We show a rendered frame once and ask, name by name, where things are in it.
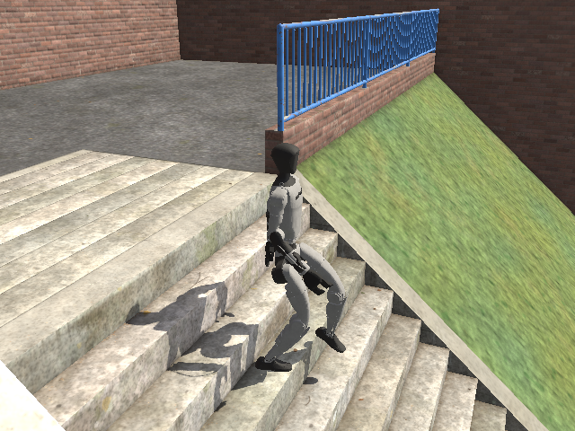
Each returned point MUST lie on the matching robot left hand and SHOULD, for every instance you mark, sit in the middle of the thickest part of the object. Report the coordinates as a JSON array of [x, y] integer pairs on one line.
[[269, 253]]

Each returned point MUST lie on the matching right robot upper arm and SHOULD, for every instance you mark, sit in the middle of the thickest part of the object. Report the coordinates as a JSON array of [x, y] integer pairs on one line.
[[278, 201]]

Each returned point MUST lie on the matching humanoid robot torso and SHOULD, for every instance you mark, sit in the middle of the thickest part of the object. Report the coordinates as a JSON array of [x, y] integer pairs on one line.
[[291, 221]]

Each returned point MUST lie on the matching robot left forearm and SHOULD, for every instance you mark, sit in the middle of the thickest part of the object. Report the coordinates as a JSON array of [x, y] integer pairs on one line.
[[268, 216]]

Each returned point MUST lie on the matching robot right hand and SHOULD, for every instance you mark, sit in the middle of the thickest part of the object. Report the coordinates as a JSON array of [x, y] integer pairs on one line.
[[312, 279]]

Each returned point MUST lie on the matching right robot thigh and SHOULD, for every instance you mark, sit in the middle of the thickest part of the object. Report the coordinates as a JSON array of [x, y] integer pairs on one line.
[[296, 290]]

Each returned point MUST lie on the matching robot right forearm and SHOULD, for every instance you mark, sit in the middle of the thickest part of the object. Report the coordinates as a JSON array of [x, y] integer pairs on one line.
[[277, 241]]

